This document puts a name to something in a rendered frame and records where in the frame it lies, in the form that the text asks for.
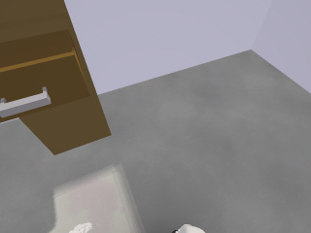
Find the drawer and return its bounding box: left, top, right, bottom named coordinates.
left=0, top=29, right=90, bottom=123

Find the cabinet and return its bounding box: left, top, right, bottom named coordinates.
left=0, top=0, right=112, bottom=155

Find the left robot hand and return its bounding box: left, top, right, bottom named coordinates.
left=69, top=222, right=92, bottom=233

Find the handle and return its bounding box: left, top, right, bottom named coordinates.
left=0, top=86, right=51, bottom=118

